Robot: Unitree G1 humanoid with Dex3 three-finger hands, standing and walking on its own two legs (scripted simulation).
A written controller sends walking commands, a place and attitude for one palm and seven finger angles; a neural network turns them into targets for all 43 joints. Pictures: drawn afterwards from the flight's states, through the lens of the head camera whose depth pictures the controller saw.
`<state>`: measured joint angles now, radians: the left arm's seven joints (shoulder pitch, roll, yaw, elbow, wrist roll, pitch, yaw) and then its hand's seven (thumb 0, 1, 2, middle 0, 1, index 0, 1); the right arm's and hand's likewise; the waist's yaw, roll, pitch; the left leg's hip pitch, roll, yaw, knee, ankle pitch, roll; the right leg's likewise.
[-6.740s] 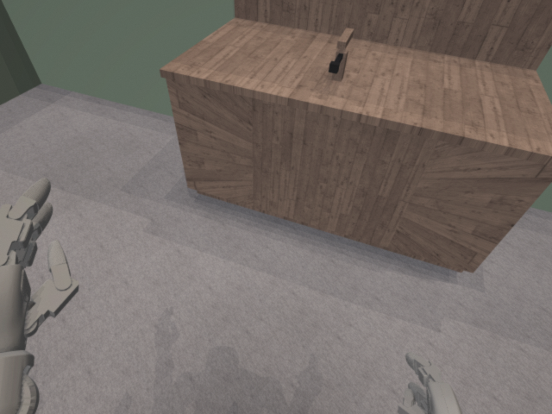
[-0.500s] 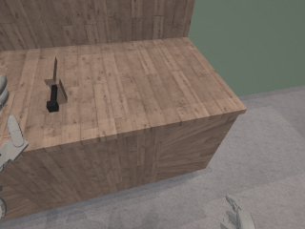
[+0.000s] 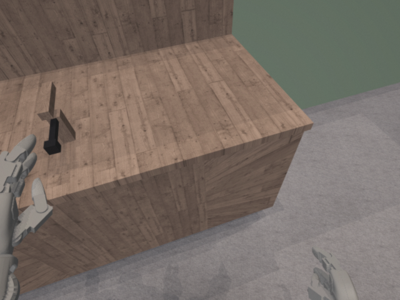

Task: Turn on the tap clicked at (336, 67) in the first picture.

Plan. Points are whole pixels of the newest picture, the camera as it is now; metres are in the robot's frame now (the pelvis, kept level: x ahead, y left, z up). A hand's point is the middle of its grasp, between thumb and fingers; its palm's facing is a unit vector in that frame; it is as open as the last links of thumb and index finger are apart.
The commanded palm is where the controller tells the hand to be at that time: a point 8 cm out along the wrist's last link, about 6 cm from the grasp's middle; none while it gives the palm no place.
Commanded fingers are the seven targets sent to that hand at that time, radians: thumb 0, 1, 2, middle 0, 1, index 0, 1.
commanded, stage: come to a stop and stand still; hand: left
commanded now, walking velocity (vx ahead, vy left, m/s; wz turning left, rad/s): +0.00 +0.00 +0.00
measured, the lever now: (52, 146) +0.45 +0.41 +0.02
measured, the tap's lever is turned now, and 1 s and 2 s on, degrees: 0 0 0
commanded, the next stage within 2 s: look again from close up in 0.98 s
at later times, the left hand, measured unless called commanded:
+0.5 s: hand (2, 208) +0.22 +0.32 +0.14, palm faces +0.39 -0.85 -0.36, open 7.4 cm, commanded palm +0.16 +0.34 +0.18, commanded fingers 0.00 0.90 0.90 -0.20 -0.30 -0.20 -0.30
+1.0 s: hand (3, 196) +0.24 +0.32 +0.15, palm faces +0.38 -0.84 -0.37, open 7.4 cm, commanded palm +0.18 +0.35 +0.18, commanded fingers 0.00 0.90 0.90 -0.20 -0.30 -0.20 -0.30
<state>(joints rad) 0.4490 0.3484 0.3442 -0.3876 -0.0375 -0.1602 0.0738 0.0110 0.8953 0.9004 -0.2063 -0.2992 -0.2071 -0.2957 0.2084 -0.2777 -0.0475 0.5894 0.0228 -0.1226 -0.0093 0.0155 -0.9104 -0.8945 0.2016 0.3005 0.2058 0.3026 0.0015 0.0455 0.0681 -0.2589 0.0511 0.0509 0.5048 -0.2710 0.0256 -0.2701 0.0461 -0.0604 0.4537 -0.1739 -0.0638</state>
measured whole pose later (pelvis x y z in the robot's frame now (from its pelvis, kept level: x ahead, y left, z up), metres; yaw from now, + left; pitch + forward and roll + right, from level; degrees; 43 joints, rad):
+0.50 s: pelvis +0.00 +0.06 +0.01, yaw +0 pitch -1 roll -1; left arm 0.39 0.36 0.32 -0.33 -0.02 -0.19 0.09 0.01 0.89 0.90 -0.21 -0.30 -0.21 -0.30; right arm 0.24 -0.16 0.06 0.58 -0.02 -0.13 -0.03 0.01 -0.91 -0.89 0.20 0.30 0.21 0.30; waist 0.03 -0.03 0.00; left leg -0.17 -0.06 0.04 0.37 -0.19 0.08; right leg -0.21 0.00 -0.02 0.34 -0.12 0.00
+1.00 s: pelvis +0.03 +0.07 +0.00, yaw +1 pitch +0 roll -1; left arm 0.44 0.37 0.33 -0.45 -0.05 -0.17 0.11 0.01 0.89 0.90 -0.21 -0.30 -0.21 -0.30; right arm 0.17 -0.20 0.02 0.55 -0.02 -0.09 -0.04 0.01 -0.91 -0.89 0.20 0.30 0.21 0.30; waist 0.03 -0.02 0.06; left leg -0.18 -0.08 0.02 0.42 -0.24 0.08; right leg -0.21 -0.02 -0.04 0.39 -0.18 0.02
